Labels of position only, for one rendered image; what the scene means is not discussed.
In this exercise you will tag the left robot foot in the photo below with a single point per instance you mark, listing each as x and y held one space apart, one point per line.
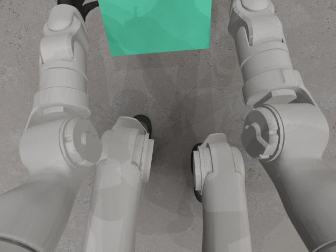
145 121

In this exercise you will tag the right robot forearm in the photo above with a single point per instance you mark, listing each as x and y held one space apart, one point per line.
263 56

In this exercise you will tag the robot right upper arm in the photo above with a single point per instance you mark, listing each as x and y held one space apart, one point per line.
289 139

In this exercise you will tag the robot left upper arm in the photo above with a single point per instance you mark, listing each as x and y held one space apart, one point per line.
58 156

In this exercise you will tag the left robot hand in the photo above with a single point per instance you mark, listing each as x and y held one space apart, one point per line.
78 4

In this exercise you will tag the robot left thigh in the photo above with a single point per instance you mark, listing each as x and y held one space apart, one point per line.
111 222

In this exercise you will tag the left robot forearm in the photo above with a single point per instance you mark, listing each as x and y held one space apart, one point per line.
62 68

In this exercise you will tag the carton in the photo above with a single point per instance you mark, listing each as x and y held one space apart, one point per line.
149 26

